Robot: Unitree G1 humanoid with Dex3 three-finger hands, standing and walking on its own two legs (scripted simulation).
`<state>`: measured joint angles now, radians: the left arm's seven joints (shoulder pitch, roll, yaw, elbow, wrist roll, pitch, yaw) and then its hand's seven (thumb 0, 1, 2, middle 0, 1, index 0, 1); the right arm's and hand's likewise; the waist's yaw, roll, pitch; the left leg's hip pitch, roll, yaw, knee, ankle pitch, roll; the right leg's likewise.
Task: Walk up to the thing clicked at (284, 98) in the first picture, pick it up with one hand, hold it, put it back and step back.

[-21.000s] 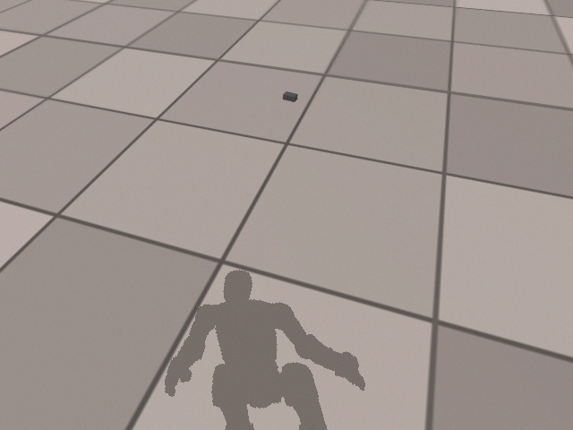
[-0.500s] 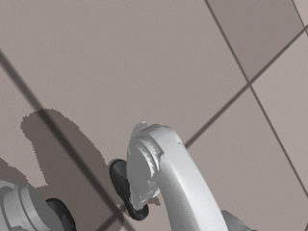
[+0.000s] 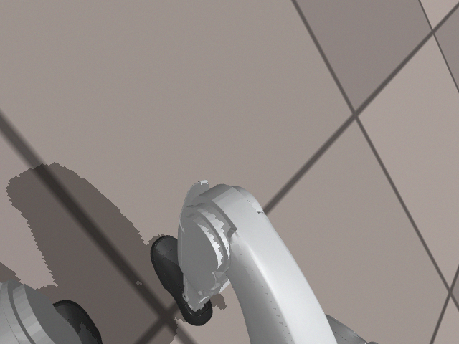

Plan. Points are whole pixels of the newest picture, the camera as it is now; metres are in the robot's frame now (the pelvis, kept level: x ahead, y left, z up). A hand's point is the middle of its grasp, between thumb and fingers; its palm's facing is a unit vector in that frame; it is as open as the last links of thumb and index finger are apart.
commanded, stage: rest palm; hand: left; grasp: from above
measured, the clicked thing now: out of the picture +0.47 +0.29 -0.29
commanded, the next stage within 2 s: close in 0.08 s
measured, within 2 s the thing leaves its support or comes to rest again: neither
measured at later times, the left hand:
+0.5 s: hand out of the picture +0.46 +0.29 -0.27, palm faces -0.43 -0.17 -0.88, open 12.4 cm
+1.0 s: hand out of the picture +0.47 +0.30 -0.26, palm faces -0.43 -0.15 -0.89, open 10.0 cm
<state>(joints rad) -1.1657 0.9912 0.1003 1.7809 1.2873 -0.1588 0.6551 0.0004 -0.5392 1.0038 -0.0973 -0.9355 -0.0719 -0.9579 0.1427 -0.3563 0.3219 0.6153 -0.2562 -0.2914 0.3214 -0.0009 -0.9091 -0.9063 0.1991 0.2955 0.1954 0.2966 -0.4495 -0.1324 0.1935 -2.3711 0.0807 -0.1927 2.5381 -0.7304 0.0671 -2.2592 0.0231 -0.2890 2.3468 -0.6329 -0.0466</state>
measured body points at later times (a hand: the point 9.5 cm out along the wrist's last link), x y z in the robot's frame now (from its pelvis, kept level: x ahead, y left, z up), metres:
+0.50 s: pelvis +0.00 +0.00 +0.00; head +0.29 +0.13 +0.32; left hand +0.48 +0.30 -0.22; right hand +0.04 -0.23 -0.05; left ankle +0.06 +0.11 -0.27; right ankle +0.11 -0.09 -0.27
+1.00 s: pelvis +0.00 +0.00 +0.00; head +0.30 +0.12 +0.31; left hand +0.49 +0.30 -0.21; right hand +0.03 -0.23 -0.05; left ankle +0.06 +0.11 -0.27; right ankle +0.11 -0.09 -0.27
